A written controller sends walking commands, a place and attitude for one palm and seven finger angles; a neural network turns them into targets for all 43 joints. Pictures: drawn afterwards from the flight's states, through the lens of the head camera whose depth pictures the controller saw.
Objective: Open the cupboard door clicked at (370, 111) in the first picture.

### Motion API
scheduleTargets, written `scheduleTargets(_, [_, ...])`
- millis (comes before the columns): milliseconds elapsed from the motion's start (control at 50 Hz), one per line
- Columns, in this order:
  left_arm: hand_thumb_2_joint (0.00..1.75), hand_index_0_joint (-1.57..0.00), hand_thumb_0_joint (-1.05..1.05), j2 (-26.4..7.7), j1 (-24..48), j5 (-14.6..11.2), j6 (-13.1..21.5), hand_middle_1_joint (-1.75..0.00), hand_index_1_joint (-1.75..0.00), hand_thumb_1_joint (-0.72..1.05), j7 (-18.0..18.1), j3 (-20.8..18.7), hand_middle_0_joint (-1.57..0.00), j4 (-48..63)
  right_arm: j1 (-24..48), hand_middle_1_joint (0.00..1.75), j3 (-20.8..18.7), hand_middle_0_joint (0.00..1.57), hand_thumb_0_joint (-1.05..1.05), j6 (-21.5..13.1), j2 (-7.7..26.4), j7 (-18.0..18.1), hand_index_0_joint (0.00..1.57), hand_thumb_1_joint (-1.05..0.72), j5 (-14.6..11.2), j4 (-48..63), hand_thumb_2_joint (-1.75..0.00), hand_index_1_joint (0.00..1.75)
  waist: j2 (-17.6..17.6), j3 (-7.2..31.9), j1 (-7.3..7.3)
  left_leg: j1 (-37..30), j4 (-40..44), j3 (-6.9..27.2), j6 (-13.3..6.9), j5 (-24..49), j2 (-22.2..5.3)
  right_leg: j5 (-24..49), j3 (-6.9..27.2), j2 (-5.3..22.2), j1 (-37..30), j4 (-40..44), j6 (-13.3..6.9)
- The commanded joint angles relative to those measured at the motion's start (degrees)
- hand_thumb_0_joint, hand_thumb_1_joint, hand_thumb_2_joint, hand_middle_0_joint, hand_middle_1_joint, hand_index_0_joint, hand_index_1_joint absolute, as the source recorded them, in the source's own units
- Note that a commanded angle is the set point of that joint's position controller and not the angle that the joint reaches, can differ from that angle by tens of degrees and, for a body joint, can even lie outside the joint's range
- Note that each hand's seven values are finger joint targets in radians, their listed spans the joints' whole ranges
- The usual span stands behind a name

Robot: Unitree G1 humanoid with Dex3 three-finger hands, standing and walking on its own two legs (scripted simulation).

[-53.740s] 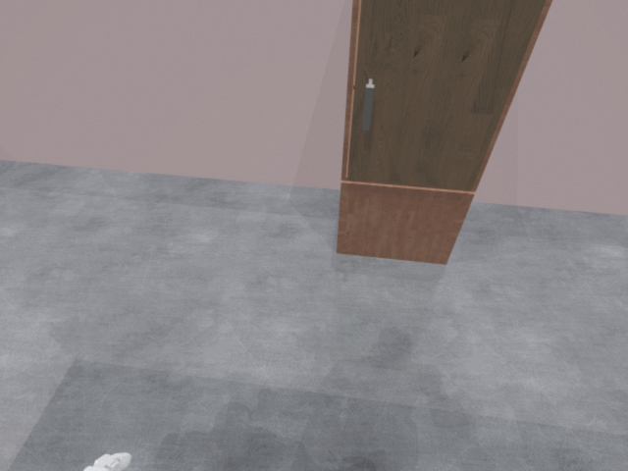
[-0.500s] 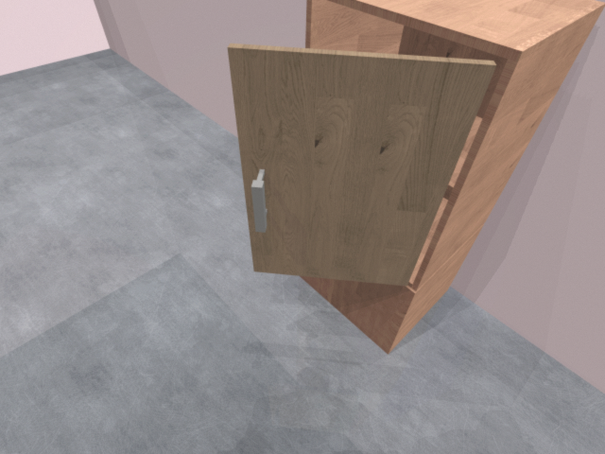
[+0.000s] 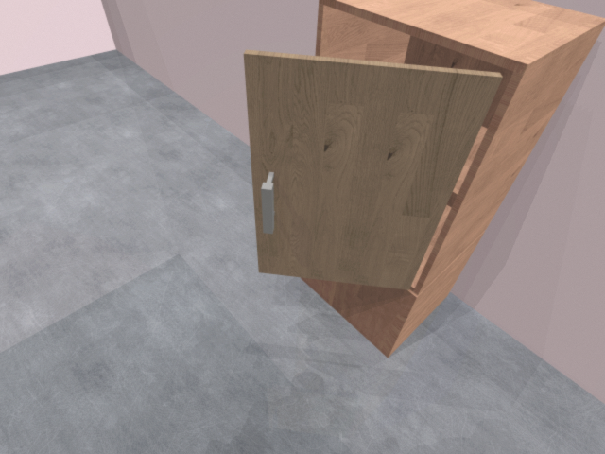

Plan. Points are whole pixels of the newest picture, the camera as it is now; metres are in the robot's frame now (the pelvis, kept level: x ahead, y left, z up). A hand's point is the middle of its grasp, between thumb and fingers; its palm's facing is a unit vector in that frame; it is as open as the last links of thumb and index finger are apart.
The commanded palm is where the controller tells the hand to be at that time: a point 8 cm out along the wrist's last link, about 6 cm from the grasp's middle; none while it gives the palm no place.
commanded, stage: shuffle to correct the standing spot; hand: left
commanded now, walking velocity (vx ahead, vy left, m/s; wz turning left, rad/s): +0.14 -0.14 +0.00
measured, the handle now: (269, 202) +0.62 +0.11 -0.06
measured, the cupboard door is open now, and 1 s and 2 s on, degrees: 41 41 41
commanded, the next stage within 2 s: come to a stop and stand still in 0.32 s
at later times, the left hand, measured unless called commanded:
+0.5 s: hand out of the picture -0.03 +0.12 -0.20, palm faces +0.07 -0.99 -0.10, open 7.4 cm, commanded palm none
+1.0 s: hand out of the picture +0.06 +0.13 -0.18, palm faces -0.01 -0.98 -0.20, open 7.3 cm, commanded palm none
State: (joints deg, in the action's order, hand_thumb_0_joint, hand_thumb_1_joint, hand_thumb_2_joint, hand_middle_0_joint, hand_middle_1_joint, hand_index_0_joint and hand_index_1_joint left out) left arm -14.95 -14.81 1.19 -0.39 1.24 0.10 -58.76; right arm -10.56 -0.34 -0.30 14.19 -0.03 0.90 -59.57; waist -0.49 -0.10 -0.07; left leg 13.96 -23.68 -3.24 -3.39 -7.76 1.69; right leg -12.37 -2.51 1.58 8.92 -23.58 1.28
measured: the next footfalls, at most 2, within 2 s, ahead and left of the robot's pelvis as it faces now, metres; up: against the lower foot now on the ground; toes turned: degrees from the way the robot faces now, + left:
none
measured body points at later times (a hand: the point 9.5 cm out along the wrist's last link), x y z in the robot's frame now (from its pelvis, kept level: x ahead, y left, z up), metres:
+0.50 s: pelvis +0.04 -0.03 -0.01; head +0.04 +0.00 +0.44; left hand -0.03 +0.17 -0.18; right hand +0.03 -0.26 -0.16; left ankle +0.07 +0.06 -0.74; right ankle +0.01 -0.14 -0.74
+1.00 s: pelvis +0.03 -0.04 +0.00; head +0.03 -0.04 +0.45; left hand +0.06 +0.18 -0.16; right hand +0.02 -0.26 -0.16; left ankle +0.07 +0.06 -0.74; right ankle +0.04 -0.15 -0.74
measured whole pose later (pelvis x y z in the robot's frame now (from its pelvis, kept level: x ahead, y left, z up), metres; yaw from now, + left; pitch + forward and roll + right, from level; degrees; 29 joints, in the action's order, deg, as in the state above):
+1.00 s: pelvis +0.03 -0.04 +0.00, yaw -2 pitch -2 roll +0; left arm -8.7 -16.6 1.1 -0.3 2.6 -0.9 -60.1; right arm -15.5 -2.1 0.7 7.6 1.3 0.4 -63.9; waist -0.2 -1.7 0.8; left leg 12.7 -26.1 -8.3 -1.5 -11.0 -2.4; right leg -12.6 -3.3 0.4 10.6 -25.6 -0.6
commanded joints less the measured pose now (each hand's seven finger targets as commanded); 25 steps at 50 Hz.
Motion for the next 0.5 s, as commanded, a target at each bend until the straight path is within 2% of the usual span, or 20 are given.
scheduleTargets(0, [0.9,-0.2,0.0,-3.0,-5.1,0.4,0.1,-0.3,-0.3,0.9,-0.2,-0.7,-0.2,1.1,-1.5,0.3,-1.7,0.2,0.0,-0.1,7.3,0.8,0.2,-0.9,0.3,1.5,-0.9,0.3,2.6,-2.4,0.2,1.0,11.0,12.2,1.1,-22.5,-10.3,-8.4,2.1,2.3,4.1,1.3,-2.0])
scheduleTargets(20, [0.9,-0.2,0.0,-3.0,-5.8,0.6,-0.3,-0.3,-0.3,0.9,-0.5,-1.0,-0.2,1.5,-1.8,0.3,-2.1,0.2,0.0,0.1,8.0,1.0,0.2,-0.9,0.3,1.6,-0.9,0.3,3.0,-4.0,0.11,1.9,11.8,12.9,0.5,-24.9,-11.5,-8.8,1.4,1.6,5.5,-0.2,-2.0])
scheduleTargets(80, [0.9,-0.2,0.0,-1.8,-8.0,1.0,-0.7,-0.3,-0.3,0.9,-0.9,-1.4,-0.2,1.4,-3.2,0.3,-3.0,0.2,0.0,0.1,8.5,1.5,0.2,-0.9,0.3,1.4,-0.9,0.3,3.7,-5.6,-0.09,3.6,12.9,15.3,-1.3,-27.6,-13.9,-8.2,0.5,0.5,6.4,-3.2,-2.4])
scheduleTargets(140, [0.9,-0.2,0.0,-0.7,-10.7,0.9,-0.6,-0.3,-0.3,0.9,-1.3,-1.8,-0.2,0.9,-4.5,0.3,-3.5,0.2,0.0,0.0,7.4,1.9,0.2,-0.9,0.2,1.0,-0.9,0.3,3.4,-5.4,-0.58,4.7,11.2,14.3,-1.9,-26.2,-14.1,-7.2,0.7,0.6,5.1,-2.5,-2.8])
scheduleTargets(180, [0.9,-0.2,0.0,0.0,-12.1,0.8,-0.4,-0.3,-0.3,0.9,-1.3,-2.1,-0.2,0.8,-5.2,0.3,-3.5,0.2,0.0,-0.2,6.1,2.1,0.2,-0.9,0.2,0.7,-0.9,0.3,3.0,-4.7,-0.62,5.4,8.6,11.9,-1.2,-24.9,-12.7,-8.2,2.3,1.1,4.1,-0.6,-3.4])
scheduleTargets(220, [0.9,-0.2,0.0,0.0,-13.6,0.7,-0.1,-0.3,-0.3,0.9,-1.2,-2.4,-0.2,0.3,-5.6,0.3,-3.4,0.2,0.0,-0.4,4.2,2.2,0.2,-0.9,0.2,0.6,-0.9,0.3,0.6,-5.0,-0.75,6.9,4.2,8.7,-0.3,-23.5,-10.1,-11.9,5.7,2.8,4.0,2.6,-4.6])
scheduleTargets(240, [0.9,-0.2,0.0,-0.3,-14.0,0.7,0.0,-0.3,-0.3,0.9,-1.0,-2.6,-0.2,0.2,-5.8,0.3,-3.3,0.2,0.0,-0.4,2.7,2.1,0.2,-0.9,0.1,0.5,-0.9,0.3,-2.9,-6.0,-0.86,9.0,0.4,6.4,0.3,-21.5,-8.3,-13.7,8.3,3.8,3.5,4.9,-5.5])
scheduleTargets(280, [0.9,-0.2,0.0,-1.2,-15.8,0.4,0.2,-0.3,-0.3,0.9,-0.5,-3.1,-0.2,-0.5,-5.8,0.3,-2.5,0.2,0.0,-0.8,-0.4,2.0,0.2,-0.9,0.0,0.7,-0.9,0.3,-10.5,-5.5,-1.28,12.5,-11.3,-1.1,1.8,-15.1,-3.7,-18.0,16.3,9.3,1.3,10.6,-8.9])
scheduleTargets(300, [0.9,-0.2,0.0,-1.2,-15.8,0.3,0.4,-0.3,-0.3,0.9,-0.2,-3.4,-0.2,-0.6,-5.3,0.3,-2.5,0.2,0.0,-0.9,-1.1,2.0,0.2,-0.9,0.0,0.7,-0.9,0.3,-11.0,-6.2,-1.42,14.0,-16.8,-2.1,2.0,-14.9,-3.5,-16.6,19.0,12.0,1.3,12.2,-11.3])
scheduleTargets(320, [0.9,-0.2,0.0,-0.8,-15.2,0.4,0.6,-0.3,-0.3,0.9,-0.1,-3.5,-0.2,-0.5,-5.1,0.3,-2.6,0.2,0.0,-0.9,-1.2,2.0,0.2,-0.9,0.1,0.8,-0.9,0.3,-9.5,-6.6,-1.13,15.3,-21.1,-1.5,2.0,-16.6,-4.0,-13.2,18.9,12.7,0.8,12.2,-12.9])
scheduleTargets(340, [0.9,-0.2,0.0,-0.4,-15.4,0.5,0.8,-0.3,-0.3,0.9,0.1,-3.7,-0.2,-0.7,-5.1,0.3,-2.6,0.2,0.0,-1.1,-1.8,1.9,0.2,-0.9,0.0,1.0,-0.9,0.3,-7.4,-6.9,-0.84,16.1,-22.7,-1.6,2.0,-17.6,-4.5,-9.2,18.2,13.0,0.0,11.6,-13.8])
scheduleTargets(380, [0.9,-0.2,0.0,0.1,-13.9,0.9,0.9,-0.3,-0.3,0.9,0.2,-3.7,-0.2,-0.9,-6.0,0.3,-2.5,0.2,0.0,-1.5,-3.1,1.8,0.2,-0.9,-0.1,0.6,-0.9,0.3,-4.6,-6.2,0.09,13.2,-18.7,-2.4,2.2,-17.4,-5.1,0.3,13.8,12.0,0.2,7.6,-13.9])
scheduleTargets(400, [0.9,-0.2,0.0,0.4,-13.1,0.8,0.8,-0.3,-0.3,0.9,0.2,-3.6,-0.2,-0.9,-7.6,0.3,-2.2,0.2,0.0,-1.8,-3.7,2.0,0.2,-0.9,-0.1,0.0,-0.9,0.3,-4.0,-5.8,0.89,8.4,-12.8,-3.3,2.4,-14.7,-5.0,2.6,11.7,10.6,2.4,5.1,-12.9])
scheduleTargets(420, [0.9,-0.2,0.0,1.0,-12.3,0.5,0.6,-0.3,-0.3,0.9,0.1,-3.3,-0.2,-0.9,-10.3,0.3,-2.0,0.2,0.0,-1.9,-4.4,2.2,0.2,-0.9,-0.1,-1.3,-0.9,0.3,-3.2,-5.5,1.8,1.7,-6.4,-4.1,2.6,-9.4,-4.3,3.3,9.3,8.6,5.8,2.1,-10.8])
scheduleTargets(440, [0.9,-0.2,0.0,2.7,-12.1,0.2,0.5,-0.3,-0.3,0.9,0.1,-2.9,-0.2,-0.9,-13.3,0.3,-1.9,0.2,0.0,-2.2,-4.1,2.3,0.2,-0.9,-0.2,-2.8,-0.9,0.3,0.0,-5.0,2.25,-3.6,-2.1,-2.1,2.6,-4.3,-5.4,4.2,6.4,5.6,8.3,-1.7,-8.4])
scheduleTargets(460, [0.9,-0.2,0.0,5.0,-13.4,0.1,0.5,-0.3,-0.3,0.9,0.1,-2.4,-0.2,-1.0,-15.6,0.3,-2.4,0.2,0.0,-2.5,-1.2,2.8,0.2,-0.9,-0.1,-3.7,-0.9,0.3,8.1,-4.3,2.4,-8.1,2.0,6.9,0.5,2.9,-11.9,1.8,3.5,1.7,13.0,-7.5,-5.2])
scheduleTargets(480, [0.9,-0.2,0.0,6.3,-14.3,0.1,0.6,-0.3,-0.3,0.9,0.2,-2.0,-0.2,-0.8,-16.5,0.3,-3.0,0.2,0.0,-2.2,2.0,3.3,0.2,-0.9,0.1,-3.7,-0.9,0.3,14.5,-2.5,1.71,-10.0,5.7,15.5,-3.8,9.9,-20.3,-6.8,-0.8,-0.5,14.9,-12.4,-2.6])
